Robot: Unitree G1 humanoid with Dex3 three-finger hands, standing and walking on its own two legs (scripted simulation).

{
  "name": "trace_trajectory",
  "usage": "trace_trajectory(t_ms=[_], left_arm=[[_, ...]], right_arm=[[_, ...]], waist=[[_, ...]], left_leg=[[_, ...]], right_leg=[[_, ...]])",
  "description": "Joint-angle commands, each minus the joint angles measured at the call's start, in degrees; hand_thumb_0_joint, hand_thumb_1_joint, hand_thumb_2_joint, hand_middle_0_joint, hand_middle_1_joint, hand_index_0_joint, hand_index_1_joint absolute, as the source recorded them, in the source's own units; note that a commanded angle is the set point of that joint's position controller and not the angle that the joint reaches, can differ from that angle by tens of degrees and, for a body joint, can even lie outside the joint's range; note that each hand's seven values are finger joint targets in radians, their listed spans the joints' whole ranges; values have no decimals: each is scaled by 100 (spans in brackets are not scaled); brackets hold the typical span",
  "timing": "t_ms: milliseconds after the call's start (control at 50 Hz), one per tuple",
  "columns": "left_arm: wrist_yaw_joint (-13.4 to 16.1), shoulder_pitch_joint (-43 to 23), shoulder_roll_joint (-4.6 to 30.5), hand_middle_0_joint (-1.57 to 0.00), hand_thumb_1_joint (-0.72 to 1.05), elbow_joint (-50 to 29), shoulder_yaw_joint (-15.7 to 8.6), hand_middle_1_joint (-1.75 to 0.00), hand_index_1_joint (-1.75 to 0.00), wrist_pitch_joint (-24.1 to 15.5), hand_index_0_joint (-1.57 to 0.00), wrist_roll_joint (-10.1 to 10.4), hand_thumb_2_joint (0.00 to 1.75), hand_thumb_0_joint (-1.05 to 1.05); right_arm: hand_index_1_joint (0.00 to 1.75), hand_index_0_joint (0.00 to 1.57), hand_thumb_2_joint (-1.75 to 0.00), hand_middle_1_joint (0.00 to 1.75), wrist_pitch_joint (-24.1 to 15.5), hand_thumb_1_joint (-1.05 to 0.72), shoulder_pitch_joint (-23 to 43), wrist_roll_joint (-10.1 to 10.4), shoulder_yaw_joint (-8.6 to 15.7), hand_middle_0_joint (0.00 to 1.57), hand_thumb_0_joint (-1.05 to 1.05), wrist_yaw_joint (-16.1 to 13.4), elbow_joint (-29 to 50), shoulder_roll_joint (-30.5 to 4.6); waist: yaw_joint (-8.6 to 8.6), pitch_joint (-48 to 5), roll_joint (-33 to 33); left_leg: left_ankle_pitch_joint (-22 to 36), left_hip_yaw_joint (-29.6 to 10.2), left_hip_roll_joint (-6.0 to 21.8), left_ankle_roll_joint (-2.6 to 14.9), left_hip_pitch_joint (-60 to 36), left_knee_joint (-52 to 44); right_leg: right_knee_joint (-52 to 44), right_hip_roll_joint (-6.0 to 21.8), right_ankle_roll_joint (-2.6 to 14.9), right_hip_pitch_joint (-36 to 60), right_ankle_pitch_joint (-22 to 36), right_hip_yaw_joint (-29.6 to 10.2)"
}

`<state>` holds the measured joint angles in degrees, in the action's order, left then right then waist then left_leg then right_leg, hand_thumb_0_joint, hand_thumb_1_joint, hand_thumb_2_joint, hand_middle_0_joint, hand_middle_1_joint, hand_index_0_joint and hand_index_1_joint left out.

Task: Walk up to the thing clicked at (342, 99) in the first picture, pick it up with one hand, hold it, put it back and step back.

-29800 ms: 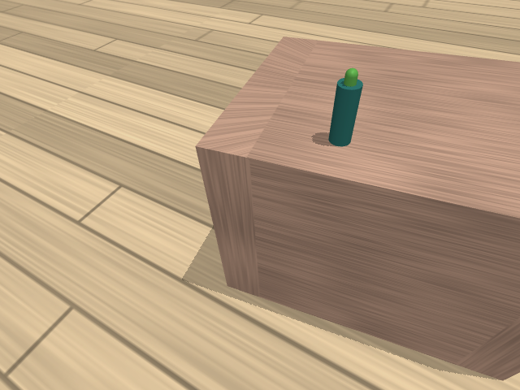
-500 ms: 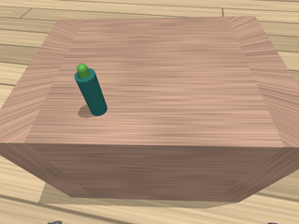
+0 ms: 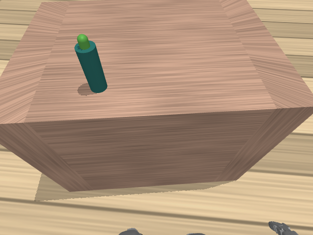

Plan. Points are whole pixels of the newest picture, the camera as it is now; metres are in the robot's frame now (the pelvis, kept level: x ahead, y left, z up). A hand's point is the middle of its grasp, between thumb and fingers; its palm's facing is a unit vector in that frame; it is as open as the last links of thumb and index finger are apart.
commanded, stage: step back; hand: left
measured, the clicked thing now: (91, 64) +0.57 +0.20 +0.09
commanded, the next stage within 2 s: none
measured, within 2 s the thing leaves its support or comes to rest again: neither
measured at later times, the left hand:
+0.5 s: hand out of the picture -0.04 +0.27 -0.15, palm faces +0.08 -0.93 -0.35, open 7.4 cm
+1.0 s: hand out of the picture -0.26 +0.22 -0.13, palm faces +0.02 -0.91 -0.42, open 7.4 cm
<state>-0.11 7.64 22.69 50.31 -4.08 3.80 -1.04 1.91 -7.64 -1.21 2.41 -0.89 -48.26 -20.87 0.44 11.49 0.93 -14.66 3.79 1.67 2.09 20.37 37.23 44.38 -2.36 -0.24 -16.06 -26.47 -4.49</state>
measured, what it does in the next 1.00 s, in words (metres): walks backwards: right foot, then left foot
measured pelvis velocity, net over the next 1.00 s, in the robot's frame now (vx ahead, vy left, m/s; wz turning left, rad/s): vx -0.30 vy -0.06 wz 0.03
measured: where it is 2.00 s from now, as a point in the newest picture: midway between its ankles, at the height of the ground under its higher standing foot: outside the picture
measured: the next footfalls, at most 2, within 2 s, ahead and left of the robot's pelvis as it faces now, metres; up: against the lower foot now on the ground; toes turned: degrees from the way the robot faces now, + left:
right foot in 0.04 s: +0.02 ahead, -0.13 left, +0.00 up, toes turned +3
left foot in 0.38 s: -0.09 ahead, +0.11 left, +0.00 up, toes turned +3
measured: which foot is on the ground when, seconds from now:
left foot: down 0.00-0.06, up 0.08-0.36, down 0.38-0.84, up 0.86-1.00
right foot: up 0.00-0.02, down 0.04-0.40, up 0.42-0.78, down 0.80-1.00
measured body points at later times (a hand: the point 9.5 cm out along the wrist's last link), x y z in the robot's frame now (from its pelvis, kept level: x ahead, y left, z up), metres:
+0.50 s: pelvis -0.14 +0.00 +0.00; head -0.09 +0.03 +0.45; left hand -0.04 +0.32 -0.12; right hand -0.03 -0.31 -0.10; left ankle -0.13 +0.10 -0.72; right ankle -0.10 -0.14 -0.66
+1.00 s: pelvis -0.30 -0.06 +0.01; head -0.26 -0.07 +0.45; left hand -0.26 +0.26 -0.10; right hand -0.19 -0.38 -0.12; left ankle -0.28 +0.08 -0.66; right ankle -0.29 -0.18 -0.72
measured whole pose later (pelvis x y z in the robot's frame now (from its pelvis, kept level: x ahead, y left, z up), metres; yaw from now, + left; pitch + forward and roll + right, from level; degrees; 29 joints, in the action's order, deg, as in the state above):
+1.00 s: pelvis -0.30 -0.06 +0.01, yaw +2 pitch -1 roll +2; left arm -0.3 13.9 20.5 48.2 -3.7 3.7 -2.8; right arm 2.6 -10.5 -0.4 3.3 -1.7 -48.8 -24.2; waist -1.7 7.2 -0.8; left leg -27.2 -5.6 -5.8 -0.7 29.2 61.1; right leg 36.3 2.3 0.3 -16.1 -18.9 -1.3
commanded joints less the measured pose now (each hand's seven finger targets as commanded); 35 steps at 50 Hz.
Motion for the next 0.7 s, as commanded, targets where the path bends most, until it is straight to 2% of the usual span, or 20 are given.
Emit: trace_trajectory(t_ms=[0, 20, 40, 60, 80, 100, 120, 140, 220, 280, 320, 340, 360, 380, 400, 420, 460, 560, 620, 680], left_arm=[[31, 873, 941, -20, 90, -171, -342, -30, -30, -196, -20, -66, 90, 0], [34, 754, 1269, -20, 90, -260, -431, -30, -30, -234, -20, -146, 90, 0], [7, 511, 1773, -20, 90, -387, -533, -30, -30, -213, -20, -54, 90, 0], [16, 167, 1923, -20, 90, -648, -550, -30, -30, -253, -20, -141, 90, 0], [36, -128, 1584, -20, 90, -755, -486, -30, -30, -270, -20, -60, 90, 0], [72, -425, 1381, -20, 90, -823, -402, -30, -30, -277, -20, -28, 90, 0], [94, -571, 1296, -20, 90, -870, -392, -30, -30, -268, -20, -67, 90, 0], [110, -467, 1226, -20, 90, -915, -402, -30, -30, -262, -20, -97, 90, 0], [144, 84, 1111, -20, 90, -957, -370, -30, -30, -231, -20, -131, 90, 0], [162, 178, 1194, -20, 90, -1006, -378, -30, -30, -189, -20, -97, 90, 0], [116, -37, 1269, -20, 90, -1080, -353, -30, -30, -124, -20, -19, 90, 0], [95, -24, 1221, -20, 90, -1126, -309, -30, -30, -83, -20, 9, 90, 0], [73, 107, 1003, -20, 90, -1152, -244, -30, -30, -59, -20, 21, 90, 0], [93, -137, 880, -20, 90, -1264, -240, -30, -30, -82, -20, 53, 90, 0], [171, -522, 1160, -20, 90, -1194, -396, -30, -30, -64, -20, -45, 90, 0], [172, -482, 1156, -20, 90, -1075, -413, -30, -30, -25, -20, -31, 90, 0], [159, 231, 1017, -20, 90, -846, -382, -30, -30, -22, -20, 86, 90, 0], [109, 317, 1008, -20, 90, -810, -432, -30, -30, -48, -20, -20, 90, 0], [61, 318, 971, -20, 90, -836, -382, -30, -30, -57, -20, -21, 90, 0], [27, 499, 956, -20, 90, -693, -358, -30, -30, -100, -20, -13, 90, 0]], right_arm=[[30, 20, -90, 30, -47, -90, 123, 74, 410, 20, 0, -57, 391, -1630], [30, 20, -90, 30, -53, -90, 56, 115, 345, 20, 0, -49, 430, -1436], [30, 20, -90, 30, -50, -90, 330, 161, 318, 20, 0, -79, 482, -1222], [30, 20, -90, 30, -12, -90, 272, 126, 389, 20, 0, -121, 412, -1354], [30, 20, -90, 30, 17, -90, 12, 132, 370, 20, 0, -109, 262, -1418], [30, 20, -90, 30, 2, -90, -276, 176, 347, 20, 0, -109, 163, -1352], [30, 20, -90, 30, -31, -90, -376, 191, 321, 20, 0, -106, 138, -1320], [30, 20, -90, 30, -83, -90, -417, 175, 290, 20, 0, -118, 172, -1314], [30, 20, -90, 30, -119, -90, -305, 106, 256, 20, 0, -130, 276, -1252], [30, 20, -90, 30, -164, -90, -464, 55, 263, 20, 0, -109, 303, -1161], [30, 20, -90, 30, -200, -90, -860, 25, 313, 20, 0, -91, 140, -1151], [30, 20, -90, 30, -228, -90, -979, -10, 361, 20, 0, -83, 92, -1246], [30, 20, -90, 30, -242, -90, -859, -83, 467, 20, 0, -81, 144, -1555], [30, 20, -90, 30, -223, -90, -575, -96, 606, 20, 0, -34, 276, -2304], [30, 20, -90, 30, -234, -90, -509, -96, 640, 20, 0, -24, 334, -2464], [30, 20, -90, 30, -268, -90, -295, -98, 568, 20, 0, -57, 303, -2119], [30, 20, -90, 30, -256, -90, 264, -101, 410, 20, 0, -111, 402, -1650], [30, 20, -90, 30, -237, -90, -175, -49, 445, 20, 0, -150, 438, -1467], [30, 20, -90, 30, -209, -90, -175, -48, 491, 20, 0, -152, 508, -1622], [30, 20, -90, 30, -145, -90, -165, -83, 494, 20, 0, -116, 549, -1702]], waist=[[-248, -1652, -779], [-181, -1519, -62], [-357, -1080, 1356], [-355, -765, 1432], [-166, -664, 897], [62, -673, 564], [124, -743, 699], [38, -939, 775], [-330, -1204, 841], [-324, -1510, 1110], [-86, -1649, 974], [-13, -1634, 733], [-79, -1604, 20], [12, -1418, -1416], [318, -1261, -1274], [125, -1101, -648], [-355, -1103, -494], [-27, -1158, -760], [73, -1308, -1023], [84, -1585, -1126]], left_leg=[[1261, -1454, 1103, 587, -550, -547], [598, -1215, 612, 221, 301, -46], [-1272, -561, -635, -132, 591, 1186], [-2220, -990, -623, -224, 436, 2575], [-1917, -1402, -663, -214, 409, 3129], [-1562, -1470, -780, -194, 465, 3198], [-1358, -1307, -824, -176, 480, 3193], [-1342, -1186, -797, -220, 593, 3070], [-1644, -905, -611, -345, 837, 1898], [-1472, -654, -319, -251, 386, 455], [-566, -359, -365, -152, -312, -792], [339, -367, -327, -119, -804, -1421], [652, -1517, 430, 154, -1283, -1557], [1338, -3269, 1841, 943, -977, -1883], [1467, -3893, 2284, 1546, -36, -2036], [1706, -3223, 2029, 1392, 9, -1834], [2372, -1963, 1325, 919, -736, -1445], [2459, -1805, 1370, 1186, -1388, -1261], [2135, -1705, 1426, 1249, -1473, -1202], [1484, -1631, 1309, 1088, -1386, -1148]], right_leg=[[-1897, 231, 288, 892, 1329, 240], [-2075, 854, 521, 1085, 1396, -779], [-2655, 1963, 1432, 148, 1552, -2219], [-2833, 2614, 1952, -656, 1907, -2840], [-2728, 2362, 1766, -776, 2153, -2268], [-2400, 1825, 1442, -560, 2729, -1426], [-2268, 1587, 1277, -417, 2930, -1033], [-2096, 1483, 1235, -1, 3162, -861], [-1786, 1563, 1333, 1146, 3518, -840], [-1426, 1671, 1269, 1433, 3939, -903], [-1036, 1501, 1085, 1157, 3683, -674], [-812, 1362, 826, 633, 3209, -579], [-420, 923, 500, -309, 2064, -392], [559, -213, 152, -1149, -180, 333], [1909, -273, 94, -778, -1169, -486], [2542, -324, 164, -832, -854, -890], [2923, -411, 197, -1397, -268, -892], [2603, -330, -191, -1420, -218, -653], [1585, -134, -236, -1054, -310, -408], [280, 36, -150, -445, -164, 23]])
